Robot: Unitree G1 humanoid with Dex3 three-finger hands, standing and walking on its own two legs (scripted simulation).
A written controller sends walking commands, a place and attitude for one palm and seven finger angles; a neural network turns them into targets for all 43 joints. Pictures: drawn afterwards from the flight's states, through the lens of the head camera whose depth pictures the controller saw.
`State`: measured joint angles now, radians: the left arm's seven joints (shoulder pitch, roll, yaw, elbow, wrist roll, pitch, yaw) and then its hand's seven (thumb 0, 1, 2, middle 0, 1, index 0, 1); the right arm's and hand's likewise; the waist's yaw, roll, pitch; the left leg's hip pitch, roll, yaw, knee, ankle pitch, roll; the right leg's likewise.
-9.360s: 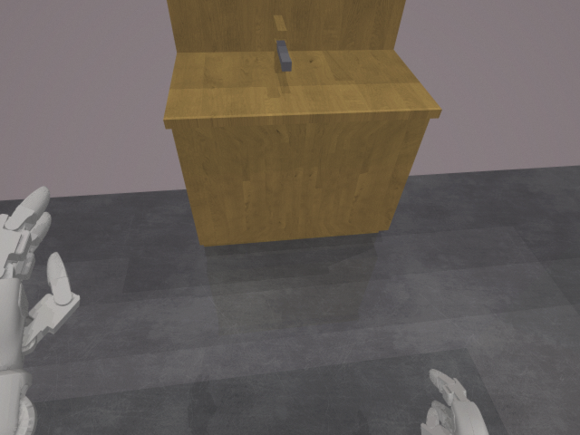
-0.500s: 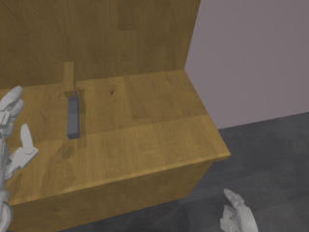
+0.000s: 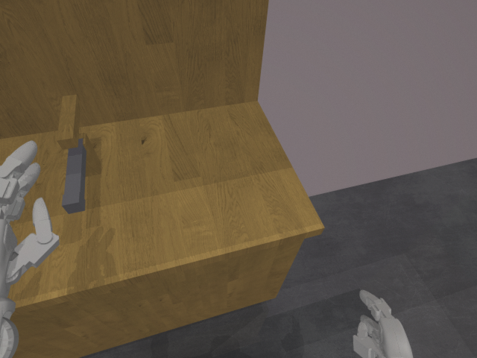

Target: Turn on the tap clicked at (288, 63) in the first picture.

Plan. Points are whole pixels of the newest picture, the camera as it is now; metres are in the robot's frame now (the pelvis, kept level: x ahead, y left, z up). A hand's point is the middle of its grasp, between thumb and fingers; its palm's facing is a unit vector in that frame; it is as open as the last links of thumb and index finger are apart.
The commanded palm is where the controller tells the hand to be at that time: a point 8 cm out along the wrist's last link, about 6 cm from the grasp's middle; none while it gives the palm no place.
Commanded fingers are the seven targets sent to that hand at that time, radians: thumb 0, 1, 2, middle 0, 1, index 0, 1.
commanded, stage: come to a stop and stand still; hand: left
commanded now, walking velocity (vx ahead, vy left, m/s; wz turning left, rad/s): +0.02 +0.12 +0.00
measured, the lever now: (74, 202) +0.35 +0.33 +0.02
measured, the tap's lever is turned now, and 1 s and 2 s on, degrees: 0 0 0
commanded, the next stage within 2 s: look again from close up in 0.96 s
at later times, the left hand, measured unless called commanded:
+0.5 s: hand (28, 227) +0.23 +0.28 +0.16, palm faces +0.38 -0.85 -0.37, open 7.4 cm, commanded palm +0.17 +0.31 +0.18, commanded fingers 0.00 0.90 0.90 -0.20 -0.30 -0.20 -0.30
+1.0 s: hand (0, 232) +0.22 +0.31 +0.16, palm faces +0.37 -0.84 -0.39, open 7.4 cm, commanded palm +0.16 +0.34 +0.18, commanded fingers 0.00 0.90 0.90 -0.20 -0.30 -0.20 -0.30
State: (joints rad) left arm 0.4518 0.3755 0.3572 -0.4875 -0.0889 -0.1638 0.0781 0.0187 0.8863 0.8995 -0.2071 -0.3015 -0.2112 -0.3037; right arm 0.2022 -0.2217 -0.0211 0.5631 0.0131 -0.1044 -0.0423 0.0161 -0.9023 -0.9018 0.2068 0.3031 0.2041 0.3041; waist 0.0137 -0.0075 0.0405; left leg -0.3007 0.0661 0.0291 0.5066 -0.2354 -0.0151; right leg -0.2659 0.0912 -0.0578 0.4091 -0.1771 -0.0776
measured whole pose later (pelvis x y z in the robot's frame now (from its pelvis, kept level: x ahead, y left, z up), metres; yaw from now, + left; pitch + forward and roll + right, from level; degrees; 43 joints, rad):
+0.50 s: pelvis +0.02 +0.03 +0.01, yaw +2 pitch +1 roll -1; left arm 0.45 0.37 0.32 -0.47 -0.06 -0.15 0.11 0.02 0.89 0.90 -0.21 -0.30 -0.21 -0.30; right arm 0.17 -0.20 0.02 0.57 0.01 -0.09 -0.05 0.02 -0.90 -0.90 0.21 0.30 0.20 0.30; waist 0.02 -0.01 0.03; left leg -0.21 0.00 0.03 0.42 -0.23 0.02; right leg -0.18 0.03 -0.06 0.37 -0.19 -0.03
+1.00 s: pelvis +0.01 +0.05 +0.01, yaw +2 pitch +1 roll -1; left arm 0.46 0.38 0.34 -0.47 -0.06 -0.18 0.10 0.02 0.89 0.90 -0.21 -0.30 -0.21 -0.30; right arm 0.21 -0.20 0.02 0.58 0.01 -0.09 -0.04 0.02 -0.90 -0.90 0.21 0.30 0.20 0.30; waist 0.02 -0.02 0.05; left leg -0.22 -0.03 0.03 0.41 -0.20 0.05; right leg -0.19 0.00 -0.05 0.36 -0.18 0.00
